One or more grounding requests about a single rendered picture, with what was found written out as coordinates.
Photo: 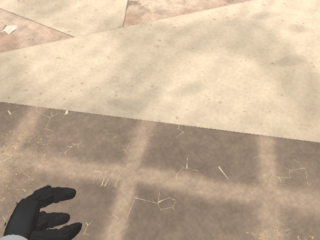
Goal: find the robot left hand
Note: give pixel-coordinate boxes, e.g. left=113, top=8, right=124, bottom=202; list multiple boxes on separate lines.
left=3, top=185, right=82, bottom=240

